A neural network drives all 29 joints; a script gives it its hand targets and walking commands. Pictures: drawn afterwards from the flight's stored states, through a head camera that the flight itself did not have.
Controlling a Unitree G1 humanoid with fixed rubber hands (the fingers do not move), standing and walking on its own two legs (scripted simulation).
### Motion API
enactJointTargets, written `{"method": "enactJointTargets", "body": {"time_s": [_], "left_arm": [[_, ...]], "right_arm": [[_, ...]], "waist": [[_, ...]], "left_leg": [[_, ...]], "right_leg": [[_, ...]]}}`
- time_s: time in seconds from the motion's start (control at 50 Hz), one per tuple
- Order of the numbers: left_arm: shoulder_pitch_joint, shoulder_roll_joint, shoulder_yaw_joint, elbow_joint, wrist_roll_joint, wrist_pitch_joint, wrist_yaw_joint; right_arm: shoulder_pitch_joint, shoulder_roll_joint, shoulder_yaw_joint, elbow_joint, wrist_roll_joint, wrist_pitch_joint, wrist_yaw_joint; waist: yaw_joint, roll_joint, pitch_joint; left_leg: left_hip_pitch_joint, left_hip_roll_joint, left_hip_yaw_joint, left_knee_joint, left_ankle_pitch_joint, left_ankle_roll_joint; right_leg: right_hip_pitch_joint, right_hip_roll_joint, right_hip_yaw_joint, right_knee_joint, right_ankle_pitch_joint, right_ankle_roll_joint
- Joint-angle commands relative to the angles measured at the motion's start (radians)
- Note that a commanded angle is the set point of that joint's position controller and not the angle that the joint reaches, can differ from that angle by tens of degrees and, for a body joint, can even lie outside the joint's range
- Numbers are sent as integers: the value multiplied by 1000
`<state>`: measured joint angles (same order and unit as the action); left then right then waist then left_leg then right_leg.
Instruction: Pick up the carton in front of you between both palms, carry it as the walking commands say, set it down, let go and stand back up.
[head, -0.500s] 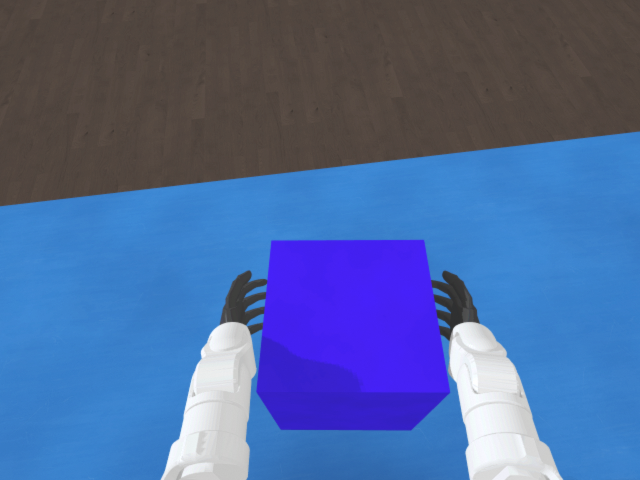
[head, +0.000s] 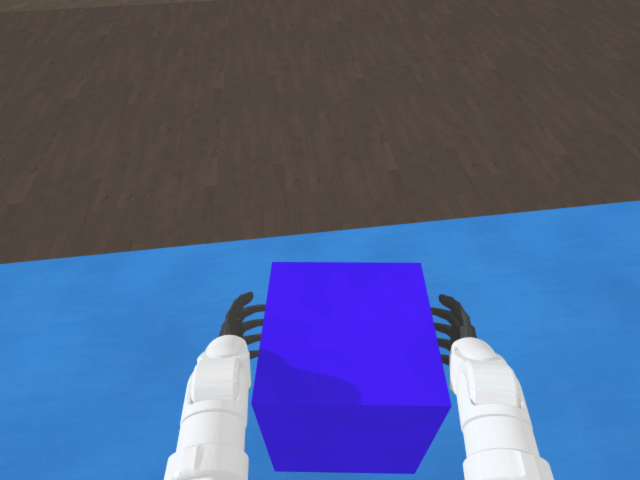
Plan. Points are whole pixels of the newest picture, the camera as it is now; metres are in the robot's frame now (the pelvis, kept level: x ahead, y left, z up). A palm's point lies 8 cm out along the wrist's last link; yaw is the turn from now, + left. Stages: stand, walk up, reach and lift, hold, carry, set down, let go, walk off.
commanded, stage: reach and lift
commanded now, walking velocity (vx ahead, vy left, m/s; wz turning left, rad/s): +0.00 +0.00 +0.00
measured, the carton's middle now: (345, 370) +0.30 +0.00 -0.05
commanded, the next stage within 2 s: hold in 0.76 s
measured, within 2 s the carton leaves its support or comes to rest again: neither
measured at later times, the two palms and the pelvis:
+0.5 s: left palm (233, 336) +0.30 +0.15 +0.04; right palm (462, 338) +0.30 -0.15 +0.03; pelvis +0.01 +0.00 +0.01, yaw +0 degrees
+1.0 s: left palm (228, 331) +0.30 +0.15 +0.06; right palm (467, 334) +0.29 -0.15 +0.06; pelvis +0.01 +0.00 +0.01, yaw +0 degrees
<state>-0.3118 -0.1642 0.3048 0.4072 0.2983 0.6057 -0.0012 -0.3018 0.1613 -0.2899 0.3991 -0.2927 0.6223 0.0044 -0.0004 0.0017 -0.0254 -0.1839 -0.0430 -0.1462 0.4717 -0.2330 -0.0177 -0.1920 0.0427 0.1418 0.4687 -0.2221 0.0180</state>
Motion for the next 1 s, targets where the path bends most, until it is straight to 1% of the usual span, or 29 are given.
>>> {"method": "enactJointTargets", "body": {"time_s": [0.0,0.1,0.18,0.38,0.48,0.58,0.72,0.76,0.82,0.86,0.9,0.94,0.98], "left_arm": [[-550,-980,-555,22,-233,-20,-264],[-548,-973,-554,24,-230,-13,-262],[-525,-963,-556,11,-228,-5,-259],[-442,-943,-584,-64,-248,17,-252],[-408,-935,-599,-101,-259,30,-249],[-390,-932,-610,-129,-268,43,-247],[-393,-932,-613,-146,-273,60,-247],[-399,-938,-633,-169,-285,65,-246],[-400,-937,-679,-233,-314,87,-240],[-383,-916,-666,-232,-306,110,-234],[-373,-893,-630,-204,-284,128,-232],[-385,-885,-606,-179,-271,134,-235],[-414,-894,-603,-174,-271,134,-241]], "right_arm": [[-585,969,556,-9,236,-38,254],[-583,961,556,-7,233,-32,252],[-560,953,557,-21,231,-23,249],[-473,941,585,-95,252,2,241],[-437,935,597,-130,262,15,237],[-419,930,607,-155,269,27,236],[-423,923,610,-173,275,43,236],[-431,928,631,-197,286,48,236],[-431,929,678,-261,315,70,231],[-415,906,666,-260,308,92,226],[-405,881,629,-230,287,109,224],[-415,873,604,-205,273,115,227],[-444,882,601,-200,273,115,233]], "waist": [[0,4,-222],[-1,0,-231],[-1,1,-233],[0,-1,-246],[0,-1,-244],[-1,1,-236],[0,1,-219],[-1,2,-232],[0,1,-267],[0,0,-232],[0,0,-166],[0,1,-123],[0,2,-124]], "left_leg": [[26,-46,83,-89,37,10],[44,-48,86,-98,49,9],[62,-50,87,-108,90,7],[113,-56,82,-125,212,2],[132,-59,78,-133,257,-1],[142,-61,76,-139,275,-4],[144,-60,76,-146,260,-5],[155,-60,74,-147,270,-6],[186,-59,69,-151,318,-8],[183,-59,71,-162,295,-8],[160,-57,77,-176,224,-7],[142,-55,82,-183,161,-6],[137,-53,84,-182,139,-4]], "right_leg": [[75,48,-82,-77,32,-10],[89,50,-84,-87,45,-6],[107,52,-85,-96,88,-4],[156,57,-79,-116,213,5],[175,59,-76,-125,256,8],[185,61,-74,-132,271,8],[186,62,-74,-137,250,8],[194,62,-74,-138,259,8],[224,62,-70,-144,306,10],[220,60,-70,-153,282,9],[196,58,-73,-165,211,6],[176,56,-77,-173,150,2],[173,56,-79,-172,128,0]]}}
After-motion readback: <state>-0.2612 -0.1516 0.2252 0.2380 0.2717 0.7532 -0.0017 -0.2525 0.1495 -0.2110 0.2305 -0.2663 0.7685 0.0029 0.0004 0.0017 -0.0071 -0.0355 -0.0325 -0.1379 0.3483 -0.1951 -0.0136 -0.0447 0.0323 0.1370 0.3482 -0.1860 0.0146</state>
